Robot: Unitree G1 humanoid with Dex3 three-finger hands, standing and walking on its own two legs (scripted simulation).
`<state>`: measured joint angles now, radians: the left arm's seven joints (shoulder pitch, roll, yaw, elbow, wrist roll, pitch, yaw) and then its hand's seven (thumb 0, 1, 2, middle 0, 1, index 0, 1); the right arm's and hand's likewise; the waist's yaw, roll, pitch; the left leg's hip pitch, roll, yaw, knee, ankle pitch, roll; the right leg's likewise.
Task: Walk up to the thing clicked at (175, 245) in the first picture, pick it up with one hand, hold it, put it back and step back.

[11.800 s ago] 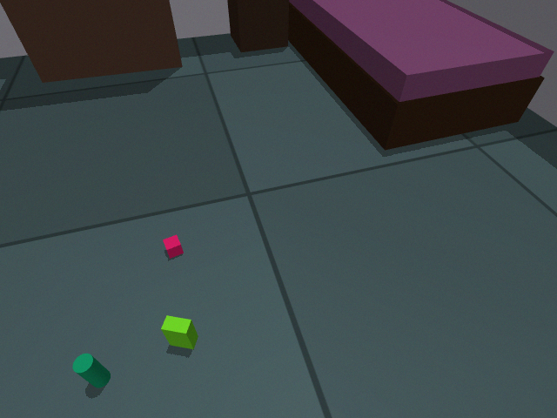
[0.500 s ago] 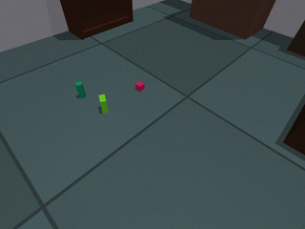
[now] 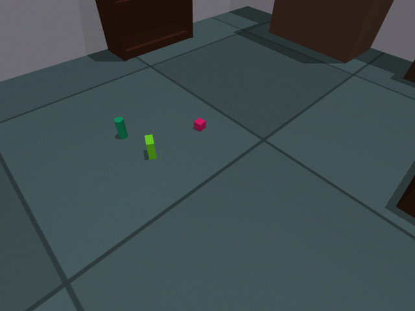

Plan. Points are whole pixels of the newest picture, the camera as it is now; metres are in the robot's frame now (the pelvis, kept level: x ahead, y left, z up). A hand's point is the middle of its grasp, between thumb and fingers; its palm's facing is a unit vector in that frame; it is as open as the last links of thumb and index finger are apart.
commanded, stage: stand
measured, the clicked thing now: (199, 124) +1.53 +0.09 -0.75
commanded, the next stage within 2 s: none
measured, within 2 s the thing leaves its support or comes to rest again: neither
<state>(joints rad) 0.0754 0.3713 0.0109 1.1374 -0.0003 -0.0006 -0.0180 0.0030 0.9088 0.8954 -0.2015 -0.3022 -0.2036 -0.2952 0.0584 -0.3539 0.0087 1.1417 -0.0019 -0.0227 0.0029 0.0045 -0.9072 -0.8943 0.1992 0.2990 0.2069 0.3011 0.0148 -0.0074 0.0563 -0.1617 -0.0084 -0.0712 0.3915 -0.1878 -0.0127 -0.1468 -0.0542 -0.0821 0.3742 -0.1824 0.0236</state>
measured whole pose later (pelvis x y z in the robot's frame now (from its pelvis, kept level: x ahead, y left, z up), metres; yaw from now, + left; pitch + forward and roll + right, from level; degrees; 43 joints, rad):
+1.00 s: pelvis +0.02 -0.01 +0.00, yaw -2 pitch -2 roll +0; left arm 0.09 0.35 0.01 1.14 0.01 -0.01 0.00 0.00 0.91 0.90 -0.20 -0.30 -0.20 -0.30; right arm 0.08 -0.35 0.01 1.15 0.00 -0.01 0.00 0.00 -0.91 -0.89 0.20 0.30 0.21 0.30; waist 0.00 0.01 0.05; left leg -0.10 0.02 -0.05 0.31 -0.18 -0.03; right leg -0.11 -0.03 -0.06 0.32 -0.17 0.01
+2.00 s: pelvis +0.02 -0.01 +0.00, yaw -2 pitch -2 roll +0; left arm 0.11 0.35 0.01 1.14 0.01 -0.01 0.00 0.00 0.91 0.90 -0.20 -0.30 -0.20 -0.30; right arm 0.11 -0.35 0.01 1.14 -0.01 0.00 0.00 0.00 -0.91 -0.89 0.20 0.30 0.21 0.30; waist 0.00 0.01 0.05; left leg -0.09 0.03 -0.04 0.31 -0.18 -0.03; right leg -0.11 -0.02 -0.05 0.32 -0.18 0.00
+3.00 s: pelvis +0.03 -0.01 +0.00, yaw -3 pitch -2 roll +0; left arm 0.12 0.35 0.01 1.13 0.01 -0.01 0.00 0.00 0.91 0.90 -0.20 -0.30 -0.20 -0.30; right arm 0.11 -0.35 0.01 1.13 -0.01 0.00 0.00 0.00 -0.91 -0.89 0.20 0.30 0.21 0.30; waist 0.00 0.01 0.06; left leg -0.08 0.03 -0.03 0.30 -0.19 -0.03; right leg -0.10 -0.02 -0.05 0.31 -0.18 0.01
